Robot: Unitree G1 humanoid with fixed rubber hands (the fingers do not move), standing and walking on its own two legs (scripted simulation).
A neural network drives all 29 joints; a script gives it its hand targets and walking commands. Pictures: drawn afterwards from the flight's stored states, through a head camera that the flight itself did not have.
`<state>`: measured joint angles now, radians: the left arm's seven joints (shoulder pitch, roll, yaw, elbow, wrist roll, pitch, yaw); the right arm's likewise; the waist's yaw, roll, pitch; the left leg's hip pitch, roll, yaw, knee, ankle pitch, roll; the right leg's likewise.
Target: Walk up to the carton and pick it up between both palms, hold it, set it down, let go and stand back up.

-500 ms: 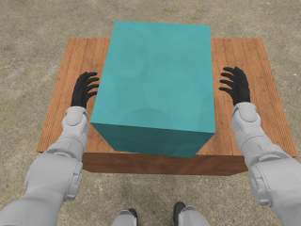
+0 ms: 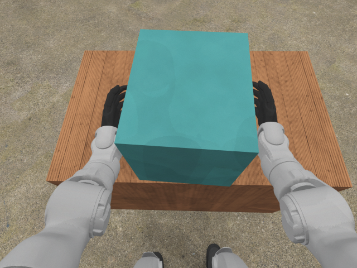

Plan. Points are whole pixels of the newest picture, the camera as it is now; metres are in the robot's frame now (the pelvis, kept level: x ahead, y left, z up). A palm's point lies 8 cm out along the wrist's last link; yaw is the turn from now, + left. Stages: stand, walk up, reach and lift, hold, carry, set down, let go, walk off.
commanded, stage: reach and lift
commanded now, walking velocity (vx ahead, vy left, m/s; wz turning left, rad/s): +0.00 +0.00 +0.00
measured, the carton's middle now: (188, 113) +0.47 +0.00 -0.03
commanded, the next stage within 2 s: none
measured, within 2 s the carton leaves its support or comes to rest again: neither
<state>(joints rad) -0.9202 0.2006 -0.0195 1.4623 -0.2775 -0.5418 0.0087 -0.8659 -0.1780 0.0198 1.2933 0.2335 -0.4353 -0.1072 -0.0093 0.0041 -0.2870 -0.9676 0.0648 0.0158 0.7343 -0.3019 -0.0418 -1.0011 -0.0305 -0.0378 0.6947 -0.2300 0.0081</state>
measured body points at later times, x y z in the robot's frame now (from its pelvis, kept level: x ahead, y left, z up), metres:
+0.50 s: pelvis +0.00 +0.01 +0.01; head +0.14 +0.01 +0.44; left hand +0.45 +0.17 +0.01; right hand +0.44 -0.18 +0.01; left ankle +0.00 +0.14 -0.70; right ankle +0.03 -0.13 -0.70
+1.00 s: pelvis +0.01 +0.02 +0.01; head +0.14 +0.01 +0.44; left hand +0.45 +0.17 +0.01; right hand +0.44 -0.17 +0.01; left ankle +0.00 +0.14 -0.70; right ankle +0.03 -0.13 -0.70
